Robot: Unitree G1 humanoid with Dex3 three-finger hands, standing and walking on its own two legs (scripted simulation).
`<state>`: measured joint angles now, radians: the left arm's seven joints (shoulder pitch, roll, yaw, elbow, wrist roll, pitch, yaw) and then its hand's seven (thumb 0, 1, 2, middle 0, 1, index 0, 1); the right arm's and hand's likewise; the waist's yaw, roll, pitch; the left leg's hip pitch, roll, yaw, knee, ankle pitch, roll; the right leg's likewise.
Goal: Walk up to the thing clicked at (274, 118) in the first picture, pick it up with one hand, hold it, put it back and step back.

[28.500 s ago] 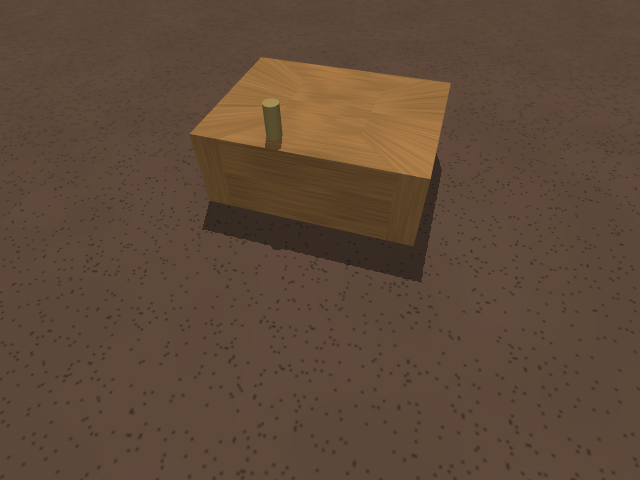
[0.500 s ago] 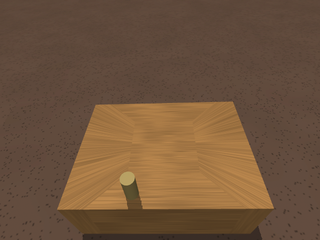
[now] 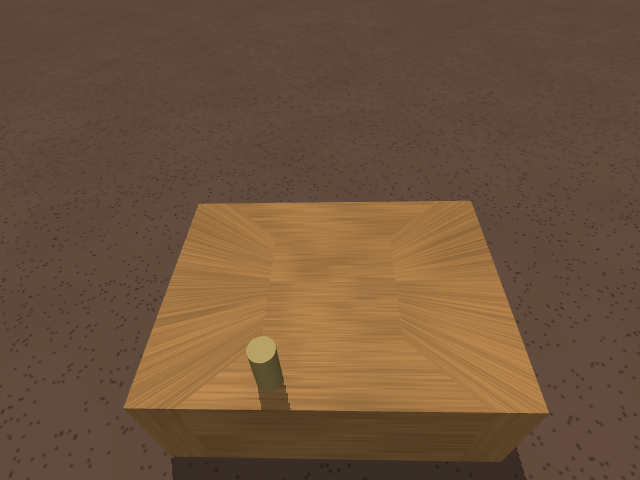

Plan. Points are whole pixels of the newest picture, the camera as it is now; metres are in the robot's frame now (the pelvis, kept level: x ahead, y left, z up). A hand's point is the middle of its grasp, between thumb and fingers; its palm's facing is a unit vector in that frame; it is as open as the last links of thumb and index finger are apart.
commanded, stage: home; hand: left
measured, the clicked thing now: (265, 365) +0.45 +0.16 -0.35
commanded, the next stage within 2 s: stand in 0.68 s
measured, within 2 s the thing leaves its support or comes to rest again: neither
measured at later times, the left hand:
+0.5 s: hand out of the picture +0.08 +0.24 -0.15, palm faces -0.03 -0.93 -0.36, open 17.6 cm
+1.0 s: hand out of the picture +0.10 +0.23 -0.15, palm faces -0.03 -0.93 -0.36, open 15.4 cm
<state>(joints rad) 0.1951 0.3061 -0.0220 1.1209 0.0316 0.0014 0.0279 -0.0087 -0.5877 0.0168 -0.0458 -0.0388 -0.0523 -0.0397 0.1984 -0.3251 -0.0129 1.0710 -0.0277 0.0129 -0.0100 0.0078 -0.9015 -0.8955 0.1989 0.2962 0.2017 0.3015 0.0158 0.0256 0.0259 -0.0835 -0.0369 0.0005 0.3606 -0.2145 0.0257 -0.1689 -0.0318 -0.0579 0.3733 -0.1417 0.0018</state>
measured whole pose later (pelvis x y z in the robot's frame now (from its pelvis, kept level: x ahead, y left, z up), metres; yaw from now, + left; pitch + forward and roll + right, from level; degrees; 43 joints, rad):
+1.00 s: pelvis +0.03 -0.01 +0.00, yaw +0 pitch -3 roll +0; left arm 0.10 0.32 -0.01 1.16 0.02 -0.01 0.02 -0.01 -0.29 0.33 -0.15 -0.20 -0.16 -0.21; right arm 0.13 -0.34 0.00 1.12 -0.02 -0.01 -0.01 0.01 -0.90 -0.89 0.20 0.30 0.20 0.30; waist 0.00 0.03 0.04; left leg -0.02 -0.01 0.00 0.27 -0.21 0.00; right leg -0.12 -0.01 -0.06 0.32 -0.15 -0.02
